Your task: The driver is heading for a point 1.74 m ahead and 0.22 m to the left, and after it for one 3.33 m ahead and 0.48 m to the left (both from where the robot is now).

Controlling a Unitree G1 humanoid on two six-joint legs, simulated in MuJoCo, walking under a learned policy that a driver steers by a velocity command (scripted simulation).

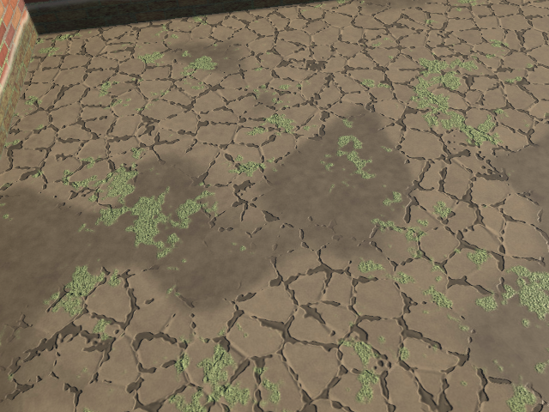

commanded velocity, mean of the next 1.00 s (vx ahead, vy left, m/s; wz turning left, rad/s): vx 0.03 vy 0.00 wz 0.14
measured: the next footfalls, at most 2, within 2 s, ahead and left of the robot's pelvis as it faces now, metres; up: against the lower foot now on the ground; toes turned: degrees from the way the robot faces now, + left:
left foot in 0.20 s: +0.12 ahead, +0.10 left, +0.00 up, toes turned -10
right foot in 0.70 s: +0.13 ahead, -0.13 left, +0.00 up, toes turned +7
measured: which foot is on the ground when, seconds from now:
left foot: up 0.00-0.18, down 0.20-0.70, up 0.72-1.00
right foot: down 0.00-0.20, up 0.22-0.68, down 0.70-1.00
